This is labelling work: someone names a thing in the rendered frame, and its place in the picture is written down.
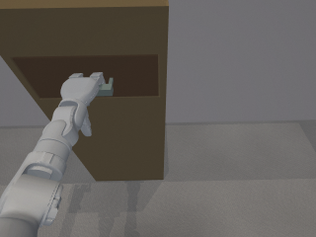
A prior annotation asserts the robot left forearm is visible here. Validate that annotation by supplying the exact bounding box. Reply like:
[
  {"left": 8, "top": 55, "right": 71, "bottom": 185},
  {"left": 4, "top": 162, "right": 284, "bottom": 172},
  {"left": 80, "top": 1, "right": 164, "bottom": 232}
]
[{"left": 0, "top": 98, "right": 87, "bottom": 213}]

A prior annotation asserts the cabinet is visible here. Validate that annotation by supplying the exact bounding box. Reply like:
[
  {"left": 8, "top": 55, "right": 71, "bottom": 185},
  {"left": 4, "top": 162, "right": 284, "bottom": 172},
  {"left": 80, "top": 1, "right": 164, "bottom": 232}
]
[{"left": 0, "top": 0, "right": 169, "bottom": 182}]

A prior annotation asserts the left robot hand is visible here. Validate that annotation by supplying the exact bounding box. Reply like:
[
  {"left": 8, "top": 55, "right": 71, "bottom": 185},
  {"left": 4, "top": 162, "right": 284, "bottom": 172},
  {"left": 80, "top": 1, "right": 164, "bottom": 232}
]
[{"left": 60, "top": 72, "right": 106, "bottom": 136}]

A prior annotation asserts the left robot upper arm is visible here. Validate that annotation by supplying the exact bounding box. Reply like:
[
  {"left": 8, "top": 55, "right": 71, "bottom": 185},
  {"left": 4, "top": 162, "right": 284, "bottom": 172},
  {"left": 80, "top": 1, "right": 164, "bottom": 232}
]
[{"left": 0, "top": 173, "right": 64, "bottom": 237}]

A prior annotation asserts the drawer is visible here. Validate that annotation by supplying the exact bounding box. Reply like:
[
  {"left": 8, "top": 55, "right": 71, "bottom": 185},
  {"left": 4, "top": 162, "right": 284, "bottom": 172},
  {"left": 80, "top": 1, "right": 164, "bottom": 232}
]
[{"left": 12, "top": 54, "right": 159, "bottom": 99}]

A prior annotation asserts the handle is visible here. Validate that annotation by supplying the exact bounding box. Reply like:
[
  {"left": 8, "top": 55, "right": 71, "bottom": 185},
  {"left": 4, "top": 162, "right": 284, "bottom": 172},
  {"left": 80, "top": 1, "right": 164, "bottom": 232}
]
[{"left": 96, "top": 77, "right": 114, "bottom": 97}]

